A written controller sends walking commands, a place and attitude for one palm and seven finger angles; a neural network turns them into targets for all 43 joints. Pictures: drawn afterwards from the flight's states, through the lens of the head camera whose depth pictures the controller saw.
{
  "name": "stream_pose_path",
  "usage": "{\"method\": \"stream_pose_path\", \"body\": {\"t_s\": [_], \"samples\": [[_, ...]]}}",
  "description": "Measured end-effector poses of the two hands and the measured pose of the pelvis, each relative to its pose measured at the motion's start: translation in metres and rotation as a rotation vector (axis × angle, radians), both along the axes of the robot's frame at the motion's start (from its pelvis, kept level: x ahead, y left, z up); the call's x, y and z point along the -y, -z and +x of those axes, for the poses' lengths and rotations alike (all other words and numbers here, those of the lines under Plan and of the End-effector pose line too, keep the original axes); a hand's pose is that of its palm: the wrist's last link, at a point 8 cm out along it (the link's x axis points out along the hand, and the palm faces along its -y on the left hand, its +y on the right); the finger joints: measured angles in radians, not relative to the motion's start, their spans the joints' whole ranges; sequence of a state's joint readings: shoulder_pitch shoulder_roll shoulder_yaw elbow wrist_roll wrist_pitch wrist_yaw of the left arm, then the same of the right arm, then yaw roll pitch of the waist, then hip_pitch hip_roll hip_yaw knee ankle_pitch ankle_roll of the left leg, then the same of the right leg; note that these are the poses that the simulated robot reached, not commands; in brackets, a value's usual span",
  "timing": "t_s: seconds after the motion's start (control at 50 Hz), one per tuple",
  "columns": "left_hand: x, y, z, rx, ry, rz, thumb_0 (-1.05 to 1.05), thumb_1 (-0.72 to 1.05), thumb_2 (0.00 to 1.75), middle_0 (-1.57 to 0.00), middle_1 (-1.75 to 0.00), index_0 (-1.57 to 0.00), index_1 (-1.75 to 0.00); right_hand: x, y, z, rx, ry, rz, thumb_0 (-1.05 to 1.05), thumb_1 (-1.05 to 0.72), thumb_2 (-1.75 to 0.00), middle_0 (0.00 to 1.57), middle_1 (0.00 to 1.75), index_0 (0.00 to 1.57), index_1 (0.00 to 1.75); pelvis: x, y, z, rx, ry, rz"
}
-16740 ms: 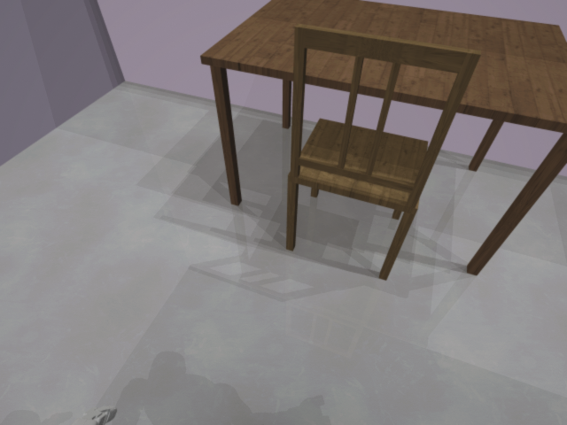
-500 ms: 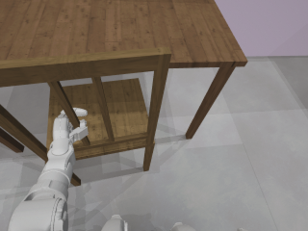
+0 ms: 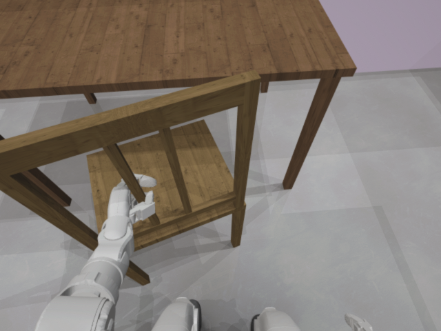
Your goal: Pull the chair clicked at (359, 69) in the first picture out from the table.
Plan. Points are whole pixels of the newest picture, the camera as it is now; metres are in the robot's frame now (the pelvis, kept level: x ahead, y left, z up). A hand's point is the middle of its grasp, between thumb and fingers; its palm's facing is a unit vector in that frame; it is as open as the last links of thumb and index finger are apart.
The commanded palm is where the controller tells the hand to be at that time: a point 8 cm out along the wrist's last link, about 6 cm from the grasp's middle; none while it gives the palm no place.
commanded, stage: step backward, pulling the chair out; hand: left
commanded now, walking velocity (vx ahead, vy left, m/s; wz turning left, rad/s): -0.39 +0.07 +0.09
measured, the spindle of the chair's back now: (138, 192) +0.39 +0.18 -0.05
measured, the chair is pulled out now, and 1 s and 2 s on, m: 0.18 0.21 0.42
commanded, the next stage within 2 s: none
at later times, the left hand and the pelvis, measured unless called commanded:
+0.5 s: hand (149, 213) +0.34 +0.15 -0.05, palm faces +0.12 -0.97 -0.20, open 5.1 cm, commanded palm +0.35 +0.20 -0.05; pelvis -0.02 -0.01 +0.00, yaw +0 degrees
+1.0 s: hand (150, 218) +0.33 +0.15 -0.05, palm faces +0.13 -0.97 -0.20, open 5.2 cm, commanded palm +0.31 +0.20 -0.05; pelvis -0.06 -0.01 +0.01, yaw +4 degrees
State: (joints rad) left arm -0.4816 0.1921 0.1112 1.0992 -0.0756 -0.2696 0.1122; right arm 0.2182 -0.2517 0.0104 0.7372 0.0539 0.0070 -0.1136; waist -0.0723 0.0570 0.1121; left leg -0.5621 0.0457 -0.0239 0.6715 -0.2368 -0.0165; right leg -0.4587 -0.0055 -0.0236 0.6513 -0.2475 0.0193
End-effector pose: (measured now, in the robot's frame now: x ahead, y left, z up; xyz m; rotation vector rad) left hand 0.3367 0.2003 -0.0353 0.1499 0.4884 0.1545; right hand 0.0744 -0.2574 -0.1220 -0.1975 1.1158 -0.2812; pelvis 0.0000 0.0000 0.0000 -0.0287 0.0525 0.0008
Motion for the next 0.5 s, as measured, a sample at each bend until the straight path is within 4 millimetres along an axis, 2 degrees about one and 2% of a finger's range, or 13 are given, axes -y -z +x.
{"method": "stream_pose_path", "body": {"t_s": [0.12, 0.24, 0.38, 0.5], "samples": [[0.0, 0.0, -0.013, -0.001, 0.04, 0.007, -0.01, 0.74, 0.77, -0.28, -1.1, -0.5, -1.45, 0.01, -0.007, -0.003, 0.031, -0.001, -0.067, 0.01, -0.91, -0.9, 0.21, 0.3, 0.21, 0.3, -0.008, 0.0, -0.005, 0.027, 0.005, -0.005], [-0.002, 0.0, -0.017, 0.007, 0.07, 0.012, -0.01, 0.73, 0.78, -0.27, -1.12, -0.5, -1.45, 0.003, -0.016, -0.001, 0.066, -0.02, -0.08, 0.01, -0.91, -0.9, 0.2, 0.3, 0.2, 0.3, -0.01, -0.001, -0.009, 0.025, 0.017, -0.01], [-0.001, 0.0, -0.018, 0.01, 0.04, 0.02, 0.0, 0.72, 0.8, -0.28, -1.14, -0.5, -1.45, -0.006, -0.004, 0.001, 0.076, -0.06, -0.024, 0.01, -0.91, -0.9, 0.2, 0.3, 0.2, 0.3, 0.005, 0.003, -0.018, 0.049, 0.008, -0.006], [0.001, -0.001, -0.019, 0.001, -0.013, 0.02, 0.0, 0.7, 0.82, -0.3, -1.13, -0.5, -1.45, 0.001, 0.002, -0.004, 0.042, -0.053, 0.002, 0.01, -0.91, -0.9, 0.21, 0.3, 0.21, 0.3, 0.013, 0.002, -0.018, 0.037, -0.005, 0.022]]}}
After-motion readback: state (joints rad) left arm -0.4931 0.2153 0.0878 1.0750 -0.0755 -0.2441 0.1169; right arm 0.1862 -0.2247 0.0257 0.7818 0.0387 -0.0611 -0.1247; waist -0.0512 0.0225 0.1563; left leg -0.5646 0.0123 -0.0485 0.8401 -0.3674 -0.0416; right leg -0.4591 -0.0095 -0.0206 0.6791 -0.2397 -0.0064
